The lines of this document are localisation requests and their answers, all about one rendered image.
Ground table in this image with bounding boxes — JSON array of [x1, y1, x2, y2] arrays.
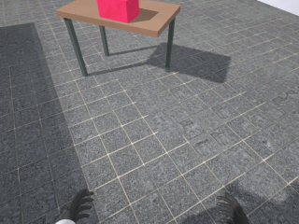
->
[[55, 0, 181, 77]]

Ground robot left hand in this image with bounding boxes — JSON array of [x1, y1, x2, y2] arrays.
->
[[61, 189, 94, 223]]

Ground carton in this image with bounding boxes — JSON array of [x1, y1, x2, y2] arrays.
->
[[96, 0, 139, 23]]

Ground robot right hand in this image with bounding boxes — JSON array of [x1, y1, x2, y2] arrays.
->
[[216, 193, 250, 224]]

